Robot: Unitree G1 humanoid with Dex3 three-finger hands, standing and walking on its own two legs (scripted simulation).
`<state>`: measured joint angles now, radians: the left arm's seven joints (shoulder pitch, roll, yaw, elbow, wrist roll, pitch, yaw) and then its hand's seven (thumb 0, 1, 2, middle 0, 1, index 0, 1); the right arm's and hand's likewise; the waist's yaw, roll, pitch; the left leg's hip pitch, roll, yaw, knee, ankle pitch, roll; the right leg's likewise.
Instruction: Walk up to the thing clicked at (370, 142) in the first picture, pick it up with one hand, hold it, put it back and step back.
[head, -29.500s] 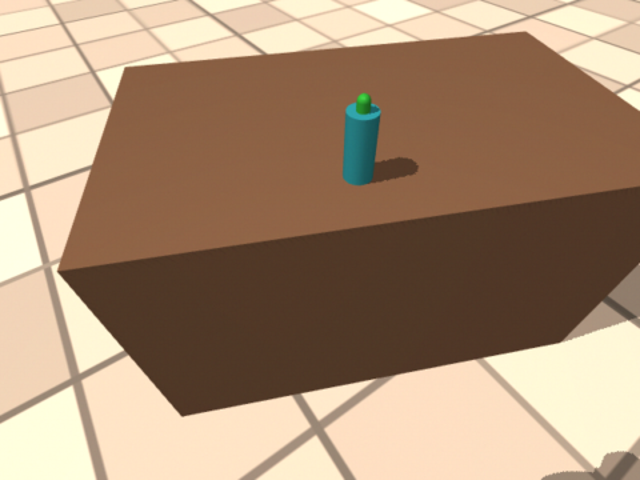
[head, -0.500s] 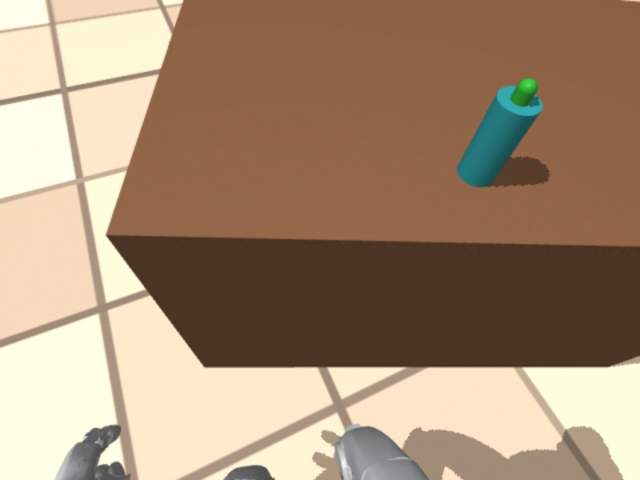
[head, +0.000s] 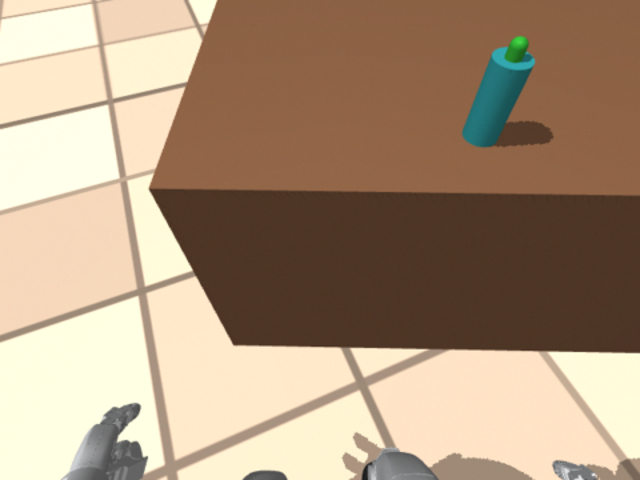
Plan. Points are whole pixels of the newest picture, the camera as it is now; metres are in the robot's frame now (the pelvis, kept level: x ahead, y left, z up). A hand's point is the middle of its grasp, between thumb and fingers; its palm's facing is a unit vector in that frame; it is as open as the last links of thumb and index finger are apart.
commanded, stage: step back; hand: right
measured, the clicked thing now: (498, 92) +0.66 -0.26 +0.09
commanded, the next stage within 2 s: none
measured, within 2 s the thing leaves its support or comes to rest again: neither
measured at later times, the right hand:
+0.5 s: hand out of the picture -0.04 -0.32 -0.14, palm faces +0.04 +0.91 -0.41, open 7.4 cm
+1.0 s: hand out of the picture -0.20 -0.33 -0.13, palm faces -0.03 +0.91 -0.42, open 7.4 cm
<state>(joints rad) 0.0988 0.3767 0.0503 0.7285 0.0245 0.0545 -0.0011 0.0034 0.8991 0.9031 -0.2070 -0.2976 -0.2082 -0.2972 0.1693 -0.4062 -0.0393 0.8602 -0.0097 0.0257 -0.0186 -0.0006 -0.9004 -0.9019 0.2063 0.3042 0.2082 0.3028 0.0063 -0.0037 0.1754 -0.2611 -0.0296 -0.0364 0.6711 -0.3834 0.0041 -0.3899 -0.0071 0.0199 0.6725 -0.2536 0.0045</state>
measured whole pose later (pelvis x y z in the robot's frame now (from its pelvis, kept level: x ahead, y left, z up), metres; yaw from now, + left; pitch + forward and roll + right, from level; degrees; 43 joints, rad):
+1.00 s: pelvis -0.31 -0.06 +0.01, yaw -2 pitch -2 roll -1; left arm 0.14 0.40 0.07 0.82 0.02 0.07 0.00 0.00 0.90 0.90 -0.20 -0.30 -0.21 -0.30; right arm 0.15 -0.38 -0.04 0.83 -0.04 0.03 -0.01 0.00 -0.90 -0.90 0.21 0.30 0.21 0.30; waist 0.02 -0.01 0.17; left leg -0.37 0.04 0.00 0.62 -0.22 0.00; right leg -0.35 0.06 0.10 0.98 -0.52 0.01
